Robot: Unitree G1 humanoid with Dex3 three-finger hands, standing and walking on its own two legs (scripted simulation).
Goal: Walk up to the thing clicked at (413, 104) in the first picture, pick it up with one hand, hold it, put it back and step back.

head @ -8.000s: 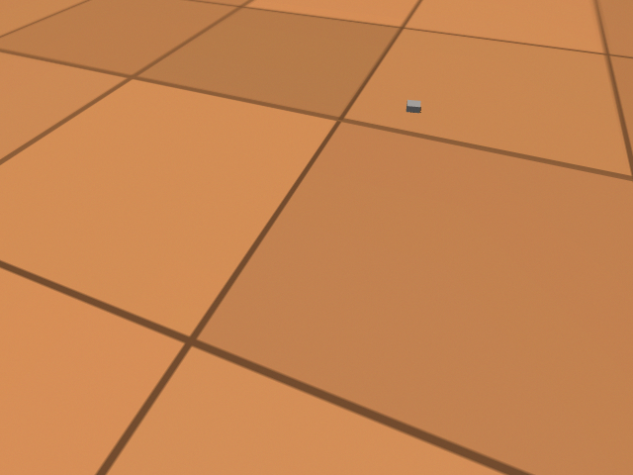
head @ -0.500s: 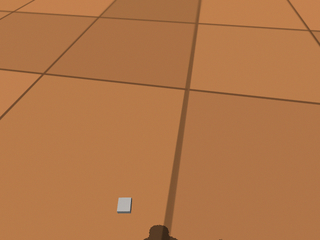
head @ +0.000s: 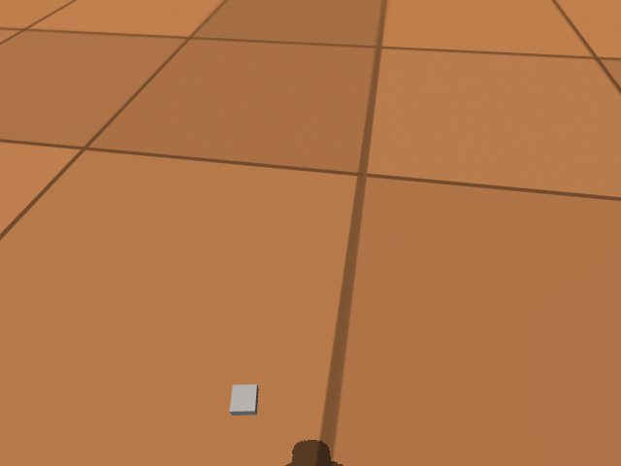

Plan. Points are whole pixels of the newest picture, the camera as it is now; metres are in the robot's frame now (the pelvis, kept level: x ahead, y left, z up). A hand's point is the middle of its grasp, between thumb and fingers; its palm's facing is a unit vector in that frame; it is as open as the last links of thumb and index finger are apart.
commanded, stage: stand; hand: left
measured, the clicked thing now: (244, 399) +0.47 +0.25 -0.76
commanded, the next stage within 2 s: walk up in 2.00 s
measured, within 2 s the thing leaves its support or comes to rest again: neither
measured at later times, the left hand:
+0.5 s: hand out of the picture +0.07 +0.25 -0.16, palm faces -0.02 -0.94 -0.34, open 7.4 cm
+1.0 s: hand out of the picture +0.08 +0.25 -0.16, palm faces -0.02 -0.94 -0.34, open 7.4 cm
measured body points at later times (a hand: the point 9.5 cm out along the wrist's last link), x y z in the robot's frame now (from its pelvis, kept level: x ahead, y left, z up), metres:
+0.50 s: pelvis +0.00 +0.00 +0.00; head +0.01 +0.00 +0.45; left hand +0.07 +0.30 -0.13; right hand +0.08 -0.30 -0.13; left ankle +0.01 +0.14 -0.75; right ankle -0.02 -0.12 -0.75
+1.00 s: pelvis +0.01 +0.00 +0.00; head +0.02 +0.00 +0.45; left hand +0.08 +0.30 -0.13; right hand +0.09 -0.30 -0.13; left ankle +0.01 +0.14 -0.75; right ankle -0.02 -0.12 -0.75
